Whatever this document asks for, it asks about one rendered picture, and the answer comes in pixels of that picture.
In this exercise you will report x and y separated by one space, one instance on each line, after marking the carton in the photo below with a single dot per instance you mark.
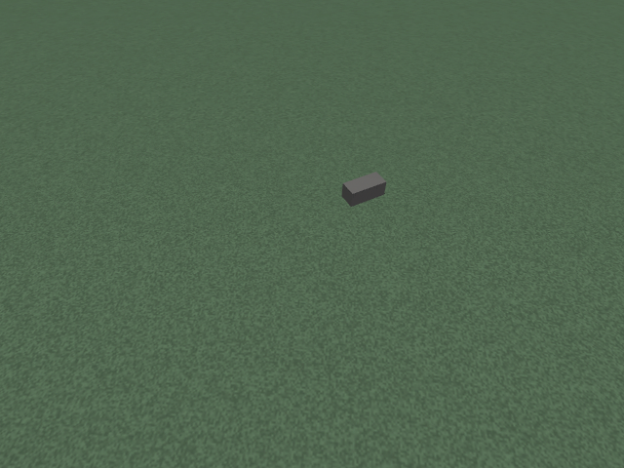
364 188

